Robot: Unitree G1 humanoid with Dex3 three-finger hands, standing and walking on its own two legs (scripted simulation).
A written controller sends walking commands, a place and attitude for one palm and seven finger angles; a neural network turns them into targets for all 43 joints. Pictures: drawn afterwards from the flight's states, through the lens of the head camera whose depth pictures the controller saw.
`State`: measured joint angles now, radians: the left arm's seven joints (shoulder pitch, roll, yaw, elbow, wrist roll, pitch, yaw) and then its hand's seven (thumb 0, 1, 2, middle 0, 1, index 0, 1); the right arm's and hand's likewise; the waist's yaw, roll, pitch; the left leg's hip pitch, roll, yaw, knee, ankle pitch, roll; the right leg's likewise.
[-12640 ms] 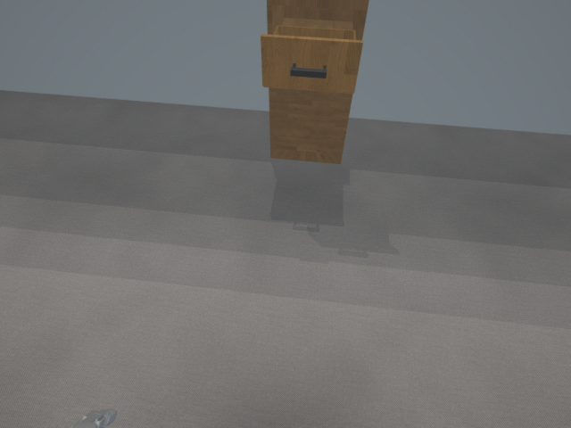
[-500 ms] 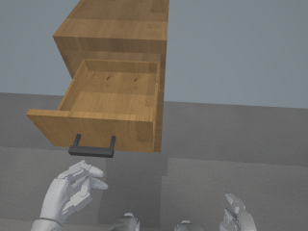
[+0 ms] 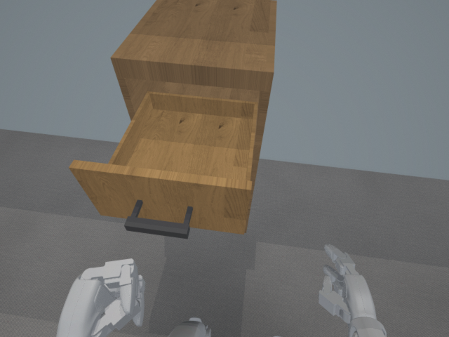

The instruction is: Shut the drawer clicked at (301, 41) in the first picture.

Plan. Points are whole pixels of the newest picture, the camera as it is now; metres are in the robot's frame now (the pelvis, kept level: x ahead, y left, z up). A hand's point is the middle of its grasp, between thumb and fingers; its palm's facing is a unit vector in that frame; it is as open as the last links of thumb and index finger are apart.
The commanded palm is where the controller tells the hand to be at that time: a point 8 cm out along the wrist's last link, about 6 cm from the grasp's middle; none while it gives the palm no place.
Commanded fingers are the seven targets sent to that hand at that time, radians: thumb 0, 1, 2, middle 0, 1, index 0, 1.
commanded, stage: raise the hand and make a fist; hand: left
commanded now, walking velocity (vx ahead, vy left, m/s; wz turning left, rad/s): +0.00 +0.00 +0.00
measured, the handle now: (160, 218) +0.34 +0.16 -0.02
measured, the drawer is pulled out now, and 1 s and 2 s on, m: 0.30 0.30 0.30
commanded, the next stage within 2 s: bring the fist close to the handle in 0.60 s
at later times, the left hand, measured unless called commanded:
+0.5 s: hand (142, 310) +0.16 +0.13 +0.08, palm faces -0.07 -1.00 -0.05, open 3.3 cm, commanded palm +0.12 +0.19 +0.09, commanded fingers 0.00 0.90 0.90 -1.40 -1.60 -1.40 -1.60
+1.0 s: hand (144, 299) +0.17 +0.14 +0.05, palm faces -0.06 -1.00 -0.04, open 3.3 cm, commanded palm +0.15 +0.20 +0.05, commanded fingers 0.00 0.90 0.90 -1.40 -1.60 -1.40 -1.60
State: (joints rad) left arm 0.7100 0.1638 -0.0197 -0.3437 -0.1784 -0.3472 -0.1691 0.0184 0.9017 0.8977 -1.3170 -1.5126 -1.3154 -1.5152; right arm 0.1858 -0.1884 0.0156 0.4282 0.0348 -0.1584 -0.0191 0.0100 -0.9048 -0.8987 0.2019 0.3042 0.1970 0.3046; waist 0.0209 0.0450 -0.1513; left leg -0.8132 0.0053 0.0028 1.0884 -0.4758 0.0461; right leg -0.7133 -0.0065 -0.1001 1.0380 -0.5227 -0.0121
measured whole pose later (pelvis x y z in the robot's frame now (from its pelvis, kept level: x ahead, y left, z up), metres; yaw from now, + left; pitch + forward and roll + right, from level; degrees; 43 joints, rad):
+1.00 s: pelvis +0.00 -0.02 -0.01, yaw +0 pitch +13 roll -2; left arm 0.63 0.21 0.07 -0.19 -0.23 -0.42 -0.26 0.02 0.90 0.90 -1.40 -1.60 -1.40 -1.60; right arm 0.21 -0.22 0.00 0.49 0.03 -0.17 -0.04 0.01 -0.90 -0.90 0.20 0.30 0.20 0.30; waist 0.00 0.04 -0.15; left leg -0.87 0.02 -0.02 1.12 -0.49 0.01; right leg -0.77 0.01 -0.12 1.08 -0.55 -0.05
